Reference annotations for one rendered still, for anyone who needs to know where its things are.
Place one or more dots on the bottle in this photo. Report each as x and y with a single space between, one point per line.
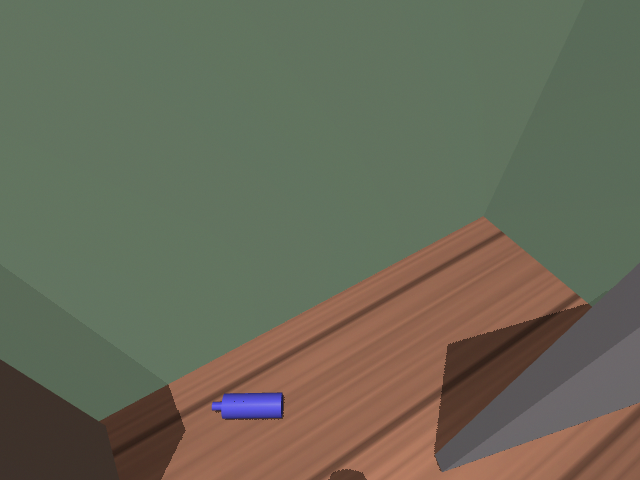
250 405

